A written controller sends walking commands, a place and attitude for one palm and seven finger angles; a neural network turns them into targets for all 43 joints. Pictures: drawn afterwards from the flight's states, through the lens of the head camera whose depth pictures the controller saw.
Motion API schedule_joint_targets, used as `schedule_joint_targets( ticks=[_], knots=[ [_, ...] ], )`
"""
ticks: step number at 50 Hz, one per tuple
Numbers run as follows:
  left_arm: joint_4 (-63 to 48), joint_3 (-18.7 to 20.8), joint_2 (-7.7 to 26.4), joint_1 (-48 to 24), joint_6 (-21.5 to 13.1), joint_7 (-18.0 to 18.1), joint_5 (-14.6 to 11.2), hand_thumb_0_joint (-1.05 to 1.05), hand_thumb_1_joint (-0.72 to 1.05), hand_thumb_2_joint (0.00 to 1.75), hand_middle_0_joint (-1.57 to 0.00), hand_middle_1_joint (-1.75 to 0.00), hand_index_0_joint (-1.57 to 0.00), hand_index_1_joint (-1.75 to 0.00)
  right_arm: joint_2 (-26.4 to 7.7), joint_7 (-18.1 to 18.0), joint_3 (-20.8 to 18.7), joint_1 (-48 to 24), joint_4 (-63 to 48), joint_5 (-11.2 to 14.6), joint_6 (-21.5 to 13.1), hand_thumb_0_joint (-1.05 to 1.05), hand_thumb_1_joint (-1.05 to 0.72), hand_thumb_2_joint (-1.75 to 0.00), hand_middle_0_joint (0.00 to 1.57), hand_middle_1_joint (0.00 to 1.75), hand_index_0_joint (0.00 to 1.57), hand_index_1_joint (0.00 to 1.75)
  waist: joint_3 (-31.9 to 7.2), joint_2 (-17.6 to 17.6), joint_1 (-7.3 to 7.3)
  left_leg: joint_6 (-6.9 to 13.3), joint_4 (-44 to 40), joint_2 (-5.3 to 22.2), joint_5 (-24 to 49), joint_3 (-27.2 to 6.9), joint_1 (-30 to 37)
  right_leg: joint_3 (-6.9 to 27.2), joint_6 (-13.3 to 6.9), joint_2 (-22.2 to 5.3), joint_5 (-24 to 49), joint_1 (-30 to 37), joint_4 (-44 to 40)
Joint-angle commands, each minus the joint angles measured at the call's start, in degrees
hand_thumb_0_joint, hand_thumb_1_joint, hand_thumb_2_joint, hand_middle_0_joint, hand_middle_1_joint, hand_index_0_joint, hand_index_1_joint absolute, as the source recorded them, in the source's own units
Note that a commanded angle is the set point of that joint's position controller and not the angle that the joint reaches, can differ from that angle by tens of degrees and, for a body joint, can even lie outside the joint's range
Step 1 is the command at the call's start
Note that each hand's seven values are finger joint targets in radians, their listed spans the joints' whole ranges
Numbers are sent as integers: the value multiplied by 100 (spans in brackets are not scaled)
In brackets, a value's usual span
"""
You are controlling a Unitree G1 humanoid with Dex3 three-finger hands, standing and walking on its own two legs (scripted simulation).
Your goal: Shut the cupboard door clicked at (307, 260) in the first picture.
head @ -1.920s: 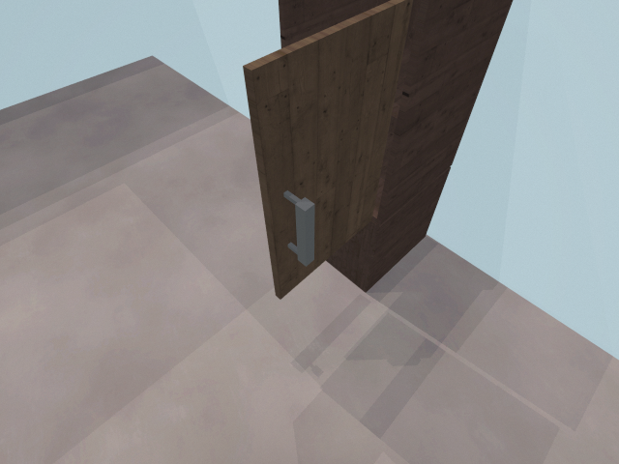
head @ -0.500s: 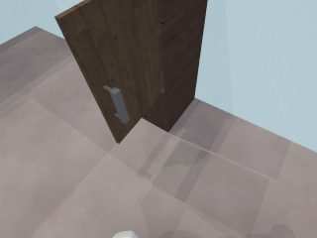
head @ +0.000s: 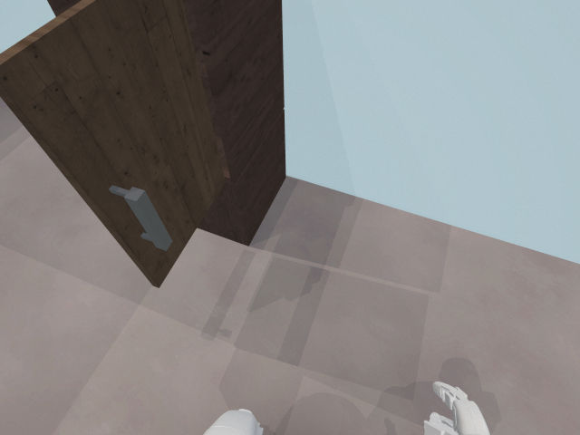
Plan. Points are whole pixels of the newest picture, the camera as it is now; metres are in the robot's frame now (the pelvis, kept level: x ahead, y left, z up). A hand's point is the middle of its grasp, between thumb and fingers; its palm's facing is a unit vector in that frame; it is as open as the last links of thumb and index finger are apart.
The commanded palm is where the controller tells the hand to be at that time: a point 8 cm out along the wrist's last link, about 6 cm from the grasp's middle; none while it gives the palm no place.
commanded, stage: walk around to get in front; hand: left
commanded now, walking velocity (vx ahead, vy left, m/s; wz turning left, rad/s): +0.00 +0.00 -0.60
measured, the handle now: (141, 218) +0.45 +0.35 -0.09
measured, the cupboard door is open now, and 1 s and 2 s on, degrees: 92 92 92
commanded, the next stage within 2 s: none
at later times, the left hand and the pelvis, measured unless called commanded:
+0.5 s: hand (213, 378) +0.20 +0.16 -0.17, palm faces -0.33 -0.89 -0.31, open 7.4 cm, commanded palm none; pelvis +0.01 -0.01 -0.02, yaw -18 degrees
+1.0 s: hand (270, 357) +0.25 +0.07 -0.17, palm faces -0.58 -0.79 -0.22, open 7.4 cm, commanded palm none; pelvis +0.04 -0.04 -0.01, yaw -37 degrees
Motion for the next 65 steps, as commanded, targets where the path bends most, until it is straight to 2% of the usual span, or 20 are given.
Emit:
schedule_joint_targets(
  ticks=[1, 3, 5, 6, 11, 19, 20, 21, 22, 23, 27, 36, 37, 39, 44, 48, 51, 53, 56, 65],
  knots=[
    [-439, 306, 1223, 3, -81, 60, -21, 0, 90, 90, -20, -30, -20, -30, -543, -50, -103, 312, -497, 31, -212, 0, -90, -90, 20, 30, 20, 30, -945, -444, -272, 109, -1335, -30, 349, -93, 499, 1706, -402, -1529, 3253, 690, -9],
    [-536, 253, 1090, -250, -73, 41, -68, 0, 90, 90, -20, -30, -20, -30, -754, -86, -130, 914, -344, 7, -270, 0, -90, -90, 20, 30, 20, 30, -1063, -231, -562, 236, -2620, 369, 1135, -315, 2101, 1313, 24, -1093, 1961, -542, 381],
    [-774, 168, 784, -216, -99, -93, -90, 0, 90, 90, -20, -30, -20, -30, -1521, -116, -236, 1240, -439, -134, -309, 0, -90, -90, 20, 30, 20, 30, -921, 1870, -552, 1422, -3352, 2937, 2262, -2539, 2690, -645, 654, -227, -2364, -2132, 2556],
    [-918, 210, 903, -294, -128, -163, -2, 0, 90, 90, -20, -30, -20, -30, -1539, -123, -208, 1172, -558, -181, -277, 0, -90, -90, 20, 30, 20, 30, -599, 964, -490, 1731, -3283, 3136, 2210, -2436, 1727, -892, 791, -566, -2305, -2011, 3530],
    [-713, 137, 670, -528, 24, -295, -56, 0, 90, 90, -20, -30, -20, -30, -1095, -107, -55, 1107, -485, -219, -321, 0, -90, -90, 20, 30, 20, 30, -767, 1187, -344, 1095, -2586, 1742, 4483, -140, 2031, -1320, 866, -841, -1374, -2001, 3893],
    [-740, 41, 733, -793, -24, -372, -76, 0, 90, 90, -20, -30, -20, -30, -1458, 10, -196, 1410, -265, -187, -242, 0, -90, -90, 20, 30, 20, 30, -755, 1414, -402, 677, -1858, 1761, 3908, 571, 1597, -2006, 576, -713, -419, -94, 817],
    [-597, 94, 917, -387, -59, -351, -69, 0, 90, 90, -20, -30, -20, -30, -1427, 29, -209, 1317, -292, -149, -239, 0, -90, -90, 20, 30, 20, 30, -915, 1088, -156, 433, -1191, 1611, 3374, 777, 1096, -1853, 477, -835, 446, 822, 98],
    [-481, 215, 1566, 46, -125, -259, -10, 0, 90, 90, -20, -30, -20, -30, -1050, 74, -137, 1413, -419, -73, -231, 0, -90, -90, 20, 30, 20, 30, -1278, -576, -1, 36, 162, 1033, 1508, 1344, -216, -334, 18, -2080, 2212, 2187, -277],
    [-363, 300, 2011, 414, -117, -159, -68, 0, 90, 90, -20, -30, -20, -30, -858, 34, -59, 1043, -654, -43, -189, 0, -90, -90, 20, 30, 20, 30, -1318, -1689, 237, -103, 1436, 469, -1617, 983, -937, 1075, -703, -3280, 4047, 1965, -406],
    [-406, 283, 1868, 317, -85, -74, -77, 0, 90, 90, -20, -30, -20, -30, -928, -24, -64, 921, -600, -46, -139, 0, -90, -90, 20, 30, 20, 30, -1191, -1285, 247, -7, 1906, 627, -1408, 259, -1042, 941, -922, -3058, 3218, 1597, -384],
    [-736, 164, 1309, -775, -37, 18, -37, 0, 90, 90, -20, -30, -20, -30, -766, 32, -55, 1086, -296, -77, -95, 0, -90, -90, 20, 30, 20, 30, -837, -750, -333, -122, 1428, 655, -313, 374, -480, 124, -610, -2204, 2563, 517, -322],
    [-794, 208, 1254, -1084, 7, -45, -69, 0, 90, 90, -20, -30, -20, -30, -656, 10, -61, 1716, -162, -46, -214, 0, -90, -90, 20, 30, 20, 30, -740, -652, -653, 5, -1721, 267, 729, 569, 1193, 534, -225, -1683, 1388, -406, -66],
    [-860, 167, 1080, -1122, 31, -61, -98, 0, 90, 90, -20, -30, -20, -30, -865, -13, -84, 1924, -111, -74, -265, 0, -90, -90, 20, 30, 20, 30, -786, -133, -749, 149, -2547, 622, 829, 210, 1791, 309, 41, -1346, 760, -975, 301],
    [-1088, 65, 740, -1048, 18, -173, -109, 0, 90, 90, -20, -30, -20, -30, -1645, -41, -212, 2009, -267, -191, -315, 0, -90, -90, 20, 30, 20, 30, -660, 1814, -730, 1305, -3597, 3040, 1136, -2202, 1768, -1135, 605, -499, -2189, -1947, 2868],
    [-858, 120, 583, -1034, 55, -348, -53, 0, 90, 90, -20, -30, -20, -30, -1138, -60, -91, 1234, -400, -237, -343, 0, -90, -90, 20, 30, 20, 30, -549, 1216, -402, 1005, -2893, 1999, 3266, 219, 1669, -1505, 826, -1031, -1454, -1769, 3534],
    [-901, 26, 440, -1268, -32, -348, -72, 0, 90, 90, -20, -30, -20, -30, -1296, -4, -213, 1782, -141, -215, -306, 0, -90, -90, 20, 30, 20, 30, -892, 1440, -731, 869, -2251, 1971, 4475, 796, 2333, -2009, 706, -806, -1314, -1074, 1713],
    [-710, 71, 653, -671, -92, -317, -65, 0, 90, 90, -20, -30, -20, -30, -1386, 39, -280, 1599, -172, -144, -260, 0, -90, -90, 20, 30, 20, 30, -1053, 1199, -427, 471, -1420, 1862, 3990, 1130, 1916, -2140, 547, -710, 191, 185, 62],
    [-409, 323, 1730, 276, -158, -159, -1, 0, 90, 90, -20, -30, -20, -30, -706, 81, -132, 1061, -606, -43, -235, 0, -90, -90, 20, 30, 20, 30, -1227, -1715, 88, -130, 753, 669, -1089, 1578, -837, 649, -392, -2961, 4311, 2221, -295],
    [-431, 286, 1399, -64, -92, 16, -70, 0, 90, 90, -20, -30, -20, -30, -777, -48, -94, 673, -526, -51, -131, 0, -90, -90, 20, 30, 20, 30, -836, -1328, -17, -111, 1845, 758, -893, 258, -1263, 414, -812, -2589, 4147, 1571, -144],
    [-607, 247, 1308, -565, -88, -8, -16, 0, 90, 90, -20, -30, -20, -30, -572, 44, -79, 805, -419, -31, -151, 0, -90, -90, 20, 30, 20, 30, -824, -685, -346, -92, -382, 306, -22, 463, 81, 388, -598, -2021, 2846, 538, -212]
  ],
)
